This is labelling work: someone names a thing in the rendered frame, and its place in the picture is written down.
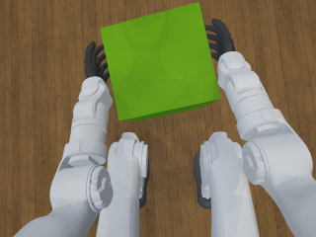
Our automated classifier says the robot left shin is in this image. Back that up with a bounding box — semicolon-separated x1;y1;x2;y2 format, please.
107;132;145;198

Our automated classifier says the robot left upper arm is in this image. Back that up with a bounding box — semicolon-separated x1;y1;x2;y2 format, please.
13;164;114;237

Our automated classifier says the robot left forearm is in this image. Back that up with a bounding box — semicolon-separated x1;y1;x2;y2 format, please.
49;76;113;203

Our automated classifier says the robot right upper arm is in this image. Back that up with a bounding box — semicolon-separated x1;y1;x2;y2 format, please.
242;132;316;237

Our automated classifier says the robot left thigh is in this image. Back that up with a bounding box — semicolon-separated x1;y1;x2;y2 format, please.
96;138;148;237

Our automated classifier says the robot right forearm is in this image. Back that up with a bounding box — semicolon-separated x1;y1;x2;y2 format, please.
217;51;313;172

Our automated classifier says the left robot hand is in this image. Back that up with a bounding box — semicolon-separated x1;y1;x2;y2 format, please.
84;41;110;84

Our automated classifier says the carton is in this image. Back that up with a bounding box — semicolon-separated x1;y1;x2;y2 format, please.
100;2;221;121

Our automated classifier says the right robot hand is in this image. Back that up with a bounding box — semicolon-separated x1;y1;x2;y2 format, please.
204;18;236;61

